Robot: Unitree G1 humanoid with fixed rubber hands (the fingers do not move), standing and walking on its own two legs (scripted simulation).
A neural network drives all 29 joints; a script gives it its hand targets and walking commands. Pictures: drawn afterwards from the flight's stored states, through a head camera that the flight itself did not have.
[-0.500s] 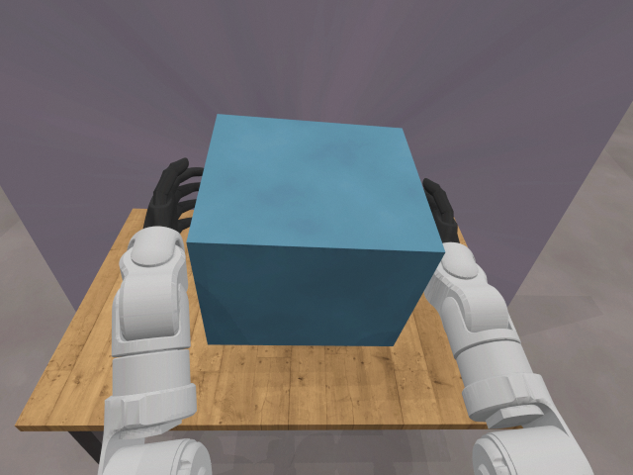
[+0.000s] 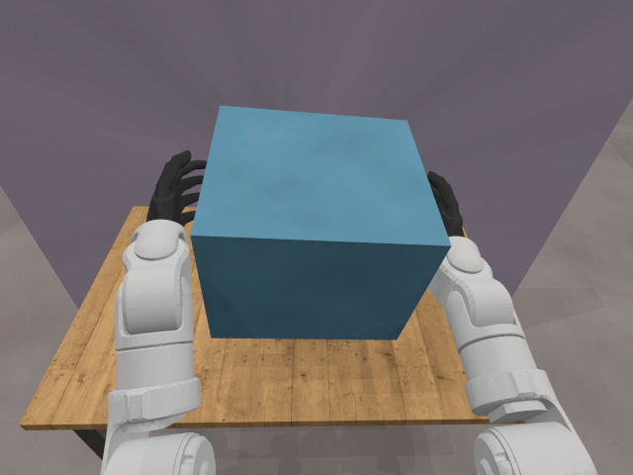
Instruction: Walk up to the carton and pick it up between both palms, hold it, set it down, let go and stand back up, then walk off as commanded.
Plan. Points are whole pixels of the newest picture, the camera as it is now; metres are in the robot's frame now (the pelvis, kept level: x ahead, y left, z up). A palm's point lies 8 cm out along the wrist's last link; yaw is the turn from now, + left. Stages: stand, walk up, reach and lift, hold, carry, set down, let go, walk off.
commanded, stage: hold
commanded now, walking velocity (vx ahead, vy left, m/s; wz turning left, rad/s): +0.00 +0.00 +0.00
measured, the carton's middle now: (311, 226) +0.38 +0.01 +0.16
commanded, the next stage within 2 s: none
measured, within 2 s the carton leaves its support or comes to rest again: neither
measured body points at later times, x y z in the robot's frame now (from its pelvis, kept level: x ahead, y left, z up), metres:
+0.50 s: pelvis +0.01 +0.00 +0.00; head -0.03 +0.02 +0.45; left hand +0.36 +0.17 +0.19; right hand +0.37 -0.16 +0.16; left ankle +0.03 +0.14 -0.75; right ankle +0.00 -0.12 -0.75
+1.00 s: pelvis +0.00 +0.00 +0.00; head -0.04 +0.02 +0.45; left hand +0.36 +0.17 +0.19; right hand +0.37 -0.16 +0.16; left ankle +0.03 +0.14 -0.75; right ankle +0.00 -0.12 -0.75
